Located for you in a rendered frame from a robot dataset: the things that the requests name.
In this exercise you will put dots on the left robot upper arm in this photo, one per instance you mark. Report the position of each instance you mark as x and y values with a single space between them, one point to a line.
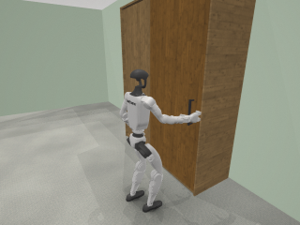
123 112

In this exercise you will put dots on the robot right hand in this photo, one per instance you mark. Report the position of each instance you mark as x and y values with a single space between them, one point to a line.
194 116

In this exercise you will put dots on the robot torso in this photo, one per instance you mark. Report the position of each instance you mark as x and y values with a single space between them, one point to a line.
138 119

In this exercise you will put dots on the wardrobe door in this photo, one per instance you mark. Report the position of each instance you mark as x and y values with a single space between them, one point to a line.
178 39
137 50

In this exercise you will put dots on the right robot upper arm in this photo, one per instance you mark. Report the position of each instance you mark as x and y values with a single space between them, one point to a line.
150 104

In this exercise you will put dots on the right robot forearm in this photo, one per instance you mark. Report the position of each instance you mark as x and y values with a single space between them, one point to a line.
176 119

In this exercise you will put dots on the robot head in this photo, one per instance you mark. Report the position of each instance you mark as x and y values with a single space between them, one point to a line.
139 74

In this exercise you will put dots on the left robot forearm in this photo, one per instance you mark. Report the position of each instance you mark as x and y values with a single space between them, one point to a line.
127 122

